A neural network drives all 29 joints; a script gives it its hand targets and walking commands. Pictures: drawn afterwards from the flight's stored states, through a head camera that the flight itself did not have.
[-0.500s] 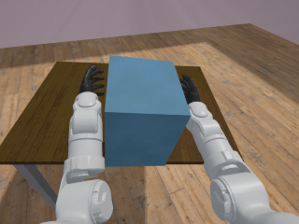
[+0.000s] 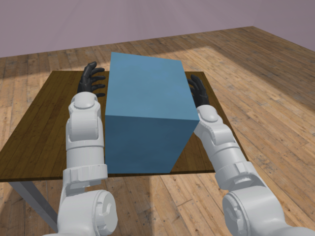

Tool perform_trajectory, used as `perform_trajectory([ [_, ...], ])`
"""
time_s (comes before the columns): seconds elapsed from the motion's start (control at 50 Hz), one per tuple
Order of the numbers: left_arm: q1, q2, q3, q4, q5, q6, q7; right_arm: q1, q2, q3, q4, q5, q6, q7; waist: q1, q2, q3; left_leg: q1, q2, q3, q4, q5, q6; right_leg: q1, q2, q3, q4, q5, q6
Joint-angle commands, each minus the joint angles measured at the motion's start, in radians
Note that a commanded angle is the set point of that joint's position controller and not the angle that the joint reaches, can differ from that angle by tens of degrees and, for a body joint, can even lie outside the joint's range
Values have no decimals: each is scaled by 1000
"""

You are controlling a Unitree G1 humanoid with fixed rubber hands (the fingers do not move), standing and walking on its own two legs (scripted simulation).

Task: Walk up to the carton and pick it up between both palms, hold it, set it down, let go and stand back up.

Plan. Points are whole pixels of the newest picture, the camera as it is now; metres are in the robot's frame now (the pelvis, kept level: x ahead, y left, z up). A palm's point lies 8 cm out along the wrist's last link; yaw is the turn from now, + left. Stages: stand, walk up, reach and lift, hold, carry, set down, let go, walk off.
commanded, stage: reach and lift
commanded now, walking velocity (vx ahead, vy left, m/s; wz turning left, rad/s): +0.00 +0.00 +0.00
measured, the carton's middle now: (142, 117) +0.39 +0.02 +0.12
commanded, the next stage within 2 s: hold in 0.90 s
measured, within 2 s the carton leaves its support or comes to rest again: neither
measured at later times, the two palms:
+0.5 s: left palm (87, 91) +0.38 +0.14 +0.22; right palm (202, 104) +0.37 -0.13 +0.18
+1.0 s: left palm (85, 86) +0.38 +0.14 +0.24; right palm (204, 99) +0.37 -0.13 +0.20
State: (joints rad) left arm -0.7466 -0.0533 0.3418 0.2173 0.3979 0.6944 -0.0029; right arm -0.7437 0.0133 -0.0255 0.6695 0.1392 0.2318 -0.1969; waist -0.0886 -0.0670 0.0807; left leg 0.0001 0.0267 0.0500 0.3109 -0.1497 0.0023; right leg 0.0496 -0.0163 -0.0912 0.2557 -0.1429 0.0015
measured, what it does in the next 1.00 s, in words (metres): stands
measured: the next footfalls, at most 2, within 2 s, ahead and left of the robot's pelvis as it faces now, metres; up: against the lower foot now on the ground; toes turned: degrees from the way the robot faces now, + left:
none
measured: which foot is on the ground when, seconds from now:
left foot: down 0.00-1.00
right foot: down 0.00-1.00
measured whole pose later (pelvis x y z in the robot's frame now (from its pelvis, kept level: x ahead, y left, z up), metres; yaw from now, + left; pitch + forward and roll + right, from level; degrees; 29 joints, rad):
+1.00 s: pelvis +0.00 +0.00 +0.00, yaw +1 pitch -12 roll -1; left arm -0.77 -0.04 0.34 0.13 0.42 0.79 -0.05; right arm -0.75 -0.01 0.02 0.58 0.20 0.31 -0.23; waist -0.11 -0.07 0.10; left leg 0.05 0.03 0.03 0.32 -0.16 0.00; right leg 0.10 -0.01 -0.09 0.26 -0.15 0.00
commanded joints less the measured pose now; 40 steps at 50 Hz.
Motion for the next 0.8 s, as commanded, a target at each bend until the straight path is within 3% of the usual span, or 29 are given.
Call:
perform_trajectory([
  [0.0,-465,-504,-381,-36,-139,-20,-157,-766,476,272,-332,48,-77,77,-9,83,-407,151,-59,2,-5,217,-7,43,70,-17,-14,170,42],
  [0.16,-468,-502,-410,-85,-140,0,-164,-752,464,286,-378,70,-61,62,-27,98,-398,173,-61,-3,9,260,-19,53,73,-19,-9,200,46],
  [0.2,-455,-492,-398,-90,-141,2,-169,-747,478,304,-399,78,-54,55,-22,70,-401,175,-65,0,12,264,-13,69,72,-16,-12,220,54],
  [0.28,-470,-502,-422,-130,-142,7,-167,-747,475,314,-418,92,-53,52,-28,96,-418,190,-64,-6,21,298,-23,73,75,-19,-2,245,52],
  [0.4,-475,-477,-383,-83,-115,27,-176,-743,454,287,-382,78,-35,54,-26,80,-349,161,-63,0,-7,208,-7,42,68,-17,-17,156,51],
  [0.5,-518,-501,-416,-104,-140,24,-165,-803,464,297,-418,91,-44,54,-29,95,-403,173,-58,-6,4,233,-17,39,77,-23,-9,153,49],
  [0.58,-507,-483,-376,-68,-123,31,-167,-797,465,286,-387,81,-35,59,-18,82,-385,158,-63,0,-11,187,-4,35,68,-22,-13,120,51],
  [0.78,-532,-476,-376,-66,-123,43,-174,-816,465,278,-388,87,-22,52,-29,84,-370,155,-62,2,-10,186,-5,43,70,-21,-15,120,52],
])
